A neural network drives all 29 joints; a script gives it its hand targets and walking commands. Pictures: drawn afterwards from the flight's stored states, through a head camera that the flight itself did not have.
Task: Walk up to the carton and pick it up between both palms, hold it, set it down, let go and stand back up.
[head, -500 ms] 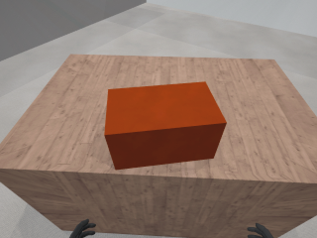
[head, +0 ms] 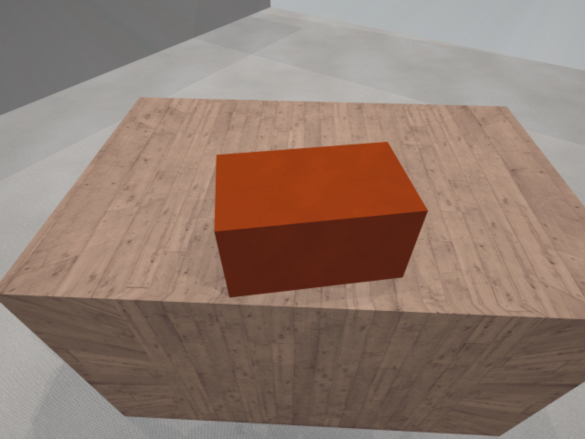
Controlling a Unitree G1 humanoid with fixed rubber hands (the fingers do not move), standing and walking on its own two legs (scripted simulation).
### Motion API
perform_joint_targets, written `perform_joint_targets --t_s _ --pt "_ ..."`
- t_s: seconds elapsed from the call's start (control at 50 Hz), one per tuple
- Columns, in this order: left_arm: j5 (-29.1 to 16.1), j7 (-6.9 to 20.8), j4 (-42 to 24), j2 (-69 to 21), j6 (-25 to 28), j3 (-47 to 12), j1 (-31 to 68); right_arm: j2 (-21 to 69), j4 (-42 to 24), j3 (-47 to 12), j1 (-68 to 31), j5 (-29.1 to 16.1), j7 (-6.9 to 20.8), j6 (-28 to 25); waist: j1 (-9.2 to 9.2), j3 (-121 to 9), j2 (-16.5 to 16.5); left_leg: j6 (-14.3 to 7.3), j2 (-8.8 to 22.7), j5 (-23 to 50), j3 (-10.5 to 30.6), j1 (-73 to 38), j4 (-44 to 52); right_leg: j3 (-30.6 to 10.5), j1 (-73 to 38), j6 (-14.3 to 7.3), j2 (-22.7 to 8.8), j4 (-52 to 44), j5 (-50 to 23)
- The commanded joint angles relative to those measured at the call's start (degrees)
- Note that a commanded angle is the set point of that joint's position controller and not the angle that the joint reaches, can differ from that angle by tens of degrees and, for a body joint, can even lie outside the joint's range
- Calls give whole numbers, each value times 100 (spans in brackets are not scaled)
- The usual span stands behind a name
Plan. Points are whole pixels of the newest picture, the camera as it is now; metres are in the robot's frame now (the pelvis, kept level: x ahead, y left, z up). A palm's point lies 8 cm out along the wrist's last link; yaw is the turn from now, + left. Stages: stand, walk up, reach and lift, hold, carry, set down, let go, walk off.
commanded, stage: stand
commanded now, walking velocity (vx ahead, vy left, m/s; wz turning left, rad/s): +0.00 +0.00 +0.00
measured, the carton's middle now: (311, 217) +0.48 +0.00 +0.02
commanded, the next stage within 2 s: none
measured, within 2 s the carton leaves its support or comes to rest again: neither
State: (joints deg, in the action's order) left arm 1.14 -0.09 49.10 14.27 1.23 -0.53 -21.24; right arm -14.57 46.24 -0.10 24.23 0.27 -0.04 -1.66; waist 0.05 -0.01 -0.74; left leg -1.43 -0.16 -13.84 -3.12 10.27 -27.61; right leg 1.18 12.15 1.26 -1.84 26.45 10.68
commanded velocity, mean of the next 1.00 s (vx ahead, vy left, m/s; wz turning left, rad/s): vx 0.00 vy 0.00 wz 0.00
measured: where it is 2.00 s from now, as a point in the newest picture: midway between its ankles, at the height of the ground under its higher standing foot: outside the picture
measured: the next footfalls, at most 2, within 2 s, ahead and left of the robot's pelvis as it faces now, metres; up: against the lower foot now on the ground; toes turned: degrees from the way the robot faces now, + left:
none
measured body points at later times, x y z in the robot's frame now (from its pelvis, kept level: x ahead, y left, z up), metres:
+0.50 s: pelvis +0.00 +0.01 +0.00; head -0.02 +0.01 +0.45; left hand +0.00 +0.26 -0.14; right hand +0.01 -0.25 -0.14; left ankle +0.02 +0.10 -0.74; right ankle +0.04 -0.13 -0.74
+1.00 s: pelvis +0.02 +0.01 +0.00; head +0.01 +0.01 +0.45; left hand +0.03 +0.25 -0.15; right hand +0.02 -0.24 -0.14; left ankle +0.02 +0.10 -0.74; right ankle +0.04 -0.13 -0.74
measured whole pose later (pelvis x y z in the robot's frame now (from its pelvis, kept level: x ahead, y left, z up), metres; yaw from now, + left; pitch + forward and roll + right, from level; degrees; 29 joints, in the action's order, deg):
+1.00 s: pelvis +0.02 +0.01 +0.00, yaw -1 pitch -2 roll +0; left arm 0.5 -1.8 56.2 12.1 0.7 -1.7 -20.0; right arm -12.3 52.6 -0.6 22.4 -0.1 -1.4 -0.9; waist -0.1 0.8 -0.7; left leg -1.9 -0.9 -14.2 -4.4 9.4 -25.5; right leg -0.2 12.6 1.9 -2.4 26.4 11.7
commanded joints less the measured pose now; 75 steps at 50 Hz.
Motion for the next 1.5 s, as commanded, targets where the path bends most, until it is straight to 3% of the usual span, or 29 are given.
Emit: perform_joint_targets --t_s 0.0,0.3,0.66,0.7,0.82,1.48 --pt "10 -30 -272 756 109 171 -162 -911 -410 281 141 -16 -45 -113 33 668 159 -1 582 -1164 855 1053 1125 -505 -42 -65 -300 -443 519" --pt "14 -77 58 677 78 121 -532 -838 -238 286 269 -19 -73 -28 0 807 49 -10 572 -1428 861 1062 1184 -564 342 -15 -301 -430 732" --pt "-30 -145 257 625 47 68 -552 -658 38 208 253 -23 -121 10 -9 573 3 -9 559 -536 690 629 924 -613 334 -54 -379 -425 301" --pt "-54 -164 288 566 35 71 -441 -569 136 175 261 -19 -131 1 -21 628 -120 6 575 -376 743 579 920 -643 326 -89 -367 -468 186" --pt "-63 -189 413 533 21 56 -391 -541 278 148 241 -29 -153 -7 -7 555 10 24 581 -37 683 421 904 -626 188 -98 -395 -463 -72" --pt "-83 -234 888 379 -10 -4 -164 -326 700 109 169 -51 -220 8 -1 497 48 39 602 497 588 177 934 -474 42 -33 -432 -513 -313"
